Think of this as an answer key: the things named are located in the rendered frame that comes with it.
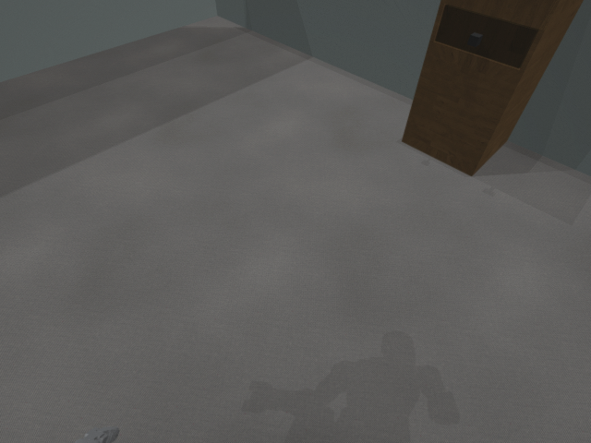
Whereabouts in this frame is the handle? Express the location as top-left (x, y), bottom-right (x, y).
top-left (467, 32), bottom-right (483, 47)

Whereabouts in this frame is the drawer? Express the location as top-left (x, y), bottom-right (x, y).
top-left (435, 5), bottom-right (539, 68)

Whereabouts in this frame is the cabinet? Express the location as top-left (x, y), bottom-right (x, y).
top-left (402, 0), bottom-right (584, 176)

